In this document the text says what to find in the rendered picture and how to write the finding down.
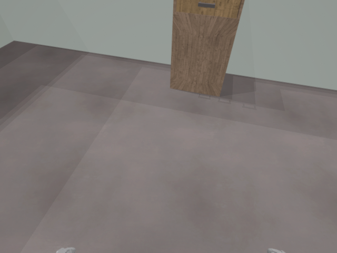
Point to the cabinet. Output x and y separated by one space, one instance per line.
201 49

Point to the drawer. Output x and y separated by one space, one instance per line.
223 8

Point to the handle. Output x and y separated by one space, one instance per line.
206 5

